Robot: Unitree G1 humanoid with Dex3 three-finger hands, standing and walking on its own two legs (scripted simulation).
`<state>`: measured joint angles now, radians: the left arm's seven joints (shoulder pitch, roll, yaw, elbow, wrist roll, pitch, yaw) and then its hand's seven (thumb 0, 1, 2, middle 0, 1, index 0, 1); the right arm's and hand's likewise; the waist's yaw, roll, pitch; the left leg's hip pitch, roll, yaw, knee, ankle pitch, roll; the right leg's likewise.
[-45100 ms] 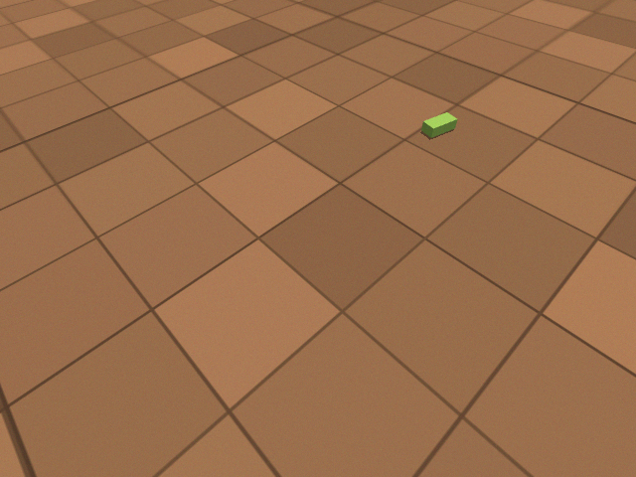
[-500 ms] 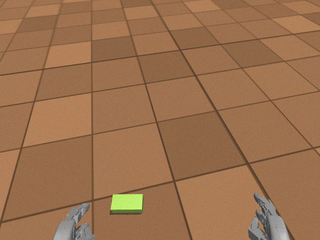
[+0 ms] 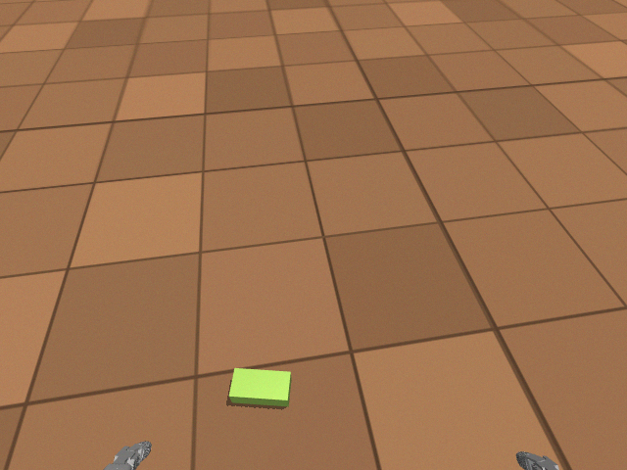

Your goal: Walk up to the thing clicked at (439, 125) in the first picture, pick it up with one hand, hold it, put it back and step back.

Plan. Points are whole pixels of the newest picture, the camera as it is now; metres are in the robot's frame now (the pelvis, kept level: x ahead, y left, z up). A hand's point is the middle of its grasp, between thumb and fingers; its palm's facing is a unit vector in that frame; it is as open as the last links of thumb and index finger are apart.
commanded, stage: stand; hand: left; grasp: from above
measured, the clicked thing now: (261, 387) +0.46 +0.19 -0.71
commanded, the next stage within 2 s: none
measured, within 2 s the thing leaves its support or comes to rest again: neither
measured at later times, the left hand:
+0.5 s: hand out of the picture +0.01 +0.24 -0.13, palm faces +0.05 -0.94 -0.34, open 7.4 cm
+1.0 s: hand out of the picture +0.05 +0.22 -0.13, palm faces +0.05 -0.94 -0.32, open 7.4 cm
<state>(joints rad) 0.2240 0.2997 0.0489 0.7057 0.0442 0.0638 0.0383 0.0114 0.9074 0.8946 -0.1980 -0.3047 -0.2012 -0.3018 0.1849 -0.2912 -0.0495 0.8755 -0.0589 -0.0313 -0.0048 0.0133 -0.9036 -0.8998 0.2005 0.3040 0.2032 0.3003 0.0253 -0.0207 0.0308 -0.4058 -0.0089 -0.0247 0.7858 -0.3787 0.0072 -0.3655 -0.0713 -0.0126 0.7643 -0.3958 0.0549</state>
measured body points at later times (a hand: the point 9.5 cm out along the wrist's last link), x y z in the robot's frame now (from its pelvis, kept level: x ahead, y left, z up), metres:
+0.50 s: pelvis -0.01 +0.00 +0.03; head -0.02 +0.00 +0.48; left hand +0.01 +0.29 -0.11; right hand +0.06 -0.27 -0.11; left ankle +0.02 +0.12 -0.71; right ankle +0.00 -0.16 -0.71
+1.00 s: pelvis +0.00 -0.02 +0.04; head -0.01 -0.02 +0.49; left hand +0.05 +0.27 -0.10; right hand +0.06 -0.30 -0.11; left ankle +0.02 +0.12 -0.71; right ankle +0.00 -0.16 -0.71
